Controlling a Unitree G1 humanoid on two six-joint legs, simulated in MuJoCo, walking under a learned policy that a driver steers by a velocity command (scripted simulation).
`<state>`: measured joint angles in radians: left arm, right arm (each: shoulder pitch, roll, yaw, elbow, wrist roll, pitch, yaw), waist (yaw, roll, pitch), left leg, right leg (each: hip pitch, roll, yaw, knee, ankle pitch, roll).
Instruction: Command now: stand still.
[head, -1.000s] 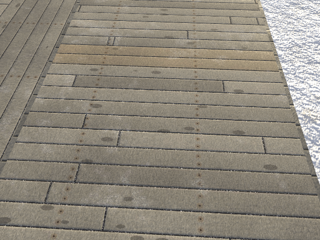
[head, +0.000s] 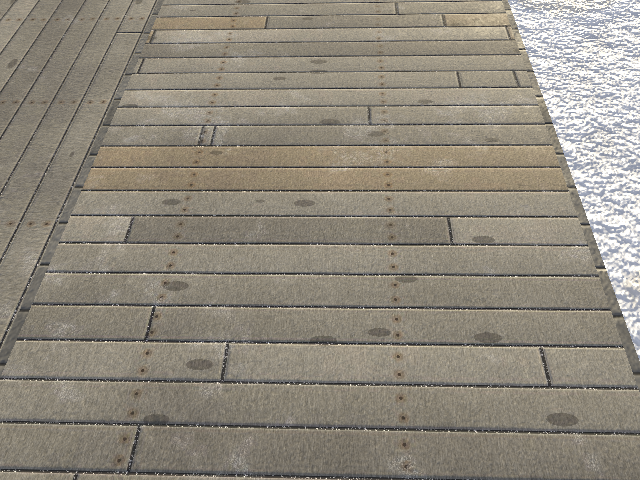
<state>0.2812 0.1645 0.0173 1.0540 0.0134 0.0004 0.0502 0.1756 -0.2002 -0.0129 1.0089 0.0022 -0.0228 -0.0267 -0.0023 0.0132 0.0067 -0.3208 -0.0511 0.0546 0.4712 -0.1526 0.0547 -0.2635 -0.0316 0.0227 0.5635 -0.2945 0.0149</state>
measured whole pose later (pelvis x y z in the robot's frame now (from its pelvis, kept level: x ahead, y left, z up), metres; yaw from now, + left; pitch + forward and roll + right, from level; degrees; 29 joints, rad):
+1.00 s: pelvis +0.32 +0.00 -0.01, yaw +1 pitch +2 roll +0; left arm -0.08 0.20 0.03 0.83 -0.03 -0.11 -0.05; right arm 0.50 -0.21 -0.03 1.09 0.00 -0.07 -0.01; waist -0.08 -0.02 0.04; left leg 0.19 -0.02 0.03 0.22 -0.44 0.02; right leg -0.57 -0.02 -0.06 0.52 -0.02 -0.10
